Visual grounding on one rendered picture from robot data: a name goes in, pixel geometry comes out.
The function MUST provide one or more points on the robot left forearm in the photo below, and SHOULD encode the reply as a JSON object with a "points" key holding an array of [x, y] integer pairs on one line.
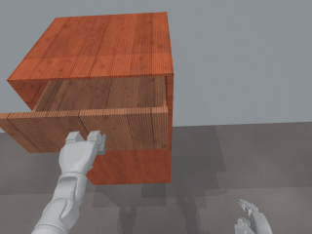
{"points": [[63, 211]]}

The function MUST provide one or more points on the robot right hand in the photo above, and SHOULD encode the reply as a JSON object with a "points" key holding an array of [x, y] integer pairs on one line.
{"points": [[258, 223]]}

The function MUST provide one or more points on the cabinet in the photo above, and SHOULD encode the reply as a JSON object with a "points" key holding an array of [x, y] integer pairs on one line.
{"points": [[106, 47]]}

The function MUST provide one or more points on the robot left hand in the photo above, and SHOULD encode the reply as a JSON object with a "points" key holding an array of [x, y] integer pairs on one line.
{"points": [[78, 154]]}

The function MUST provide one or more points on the handle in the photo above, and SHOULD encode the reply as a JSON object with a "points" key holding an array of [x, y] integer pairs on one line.
{"points": [[101, 148]]}

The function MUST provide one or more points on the drawer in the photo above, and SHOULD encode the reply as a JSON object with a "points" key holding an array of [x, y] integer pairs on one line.
{"points": [[131, 112]]}

